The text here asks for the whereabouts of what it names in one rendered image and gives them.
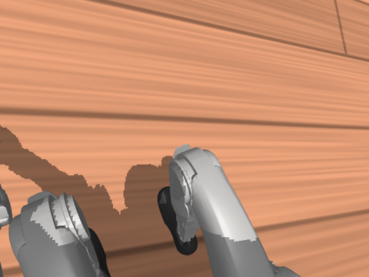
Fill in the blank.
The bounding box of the right robot foot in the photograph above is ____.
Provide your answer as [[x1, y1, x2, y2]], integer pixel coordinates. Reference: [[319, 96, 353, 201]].
[[157, 186, 198, 255]]

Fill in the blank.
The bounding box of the left robot foot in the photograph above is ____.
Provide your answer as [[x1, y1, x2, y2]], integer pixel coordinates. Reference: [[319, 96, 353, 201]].
[[89, 228, 111, 277]]

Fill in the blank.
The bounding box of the left robot arm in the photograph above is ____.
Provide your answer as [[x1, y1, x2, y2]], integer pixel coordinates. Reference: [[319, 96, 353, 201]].
[[0, 184, 13, 277]]

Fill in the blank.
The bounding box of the right robot hand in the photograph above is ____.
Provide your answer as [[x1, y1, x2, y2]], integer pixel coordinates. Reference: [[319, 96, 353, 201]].
[[269, 261, 301, 277]]

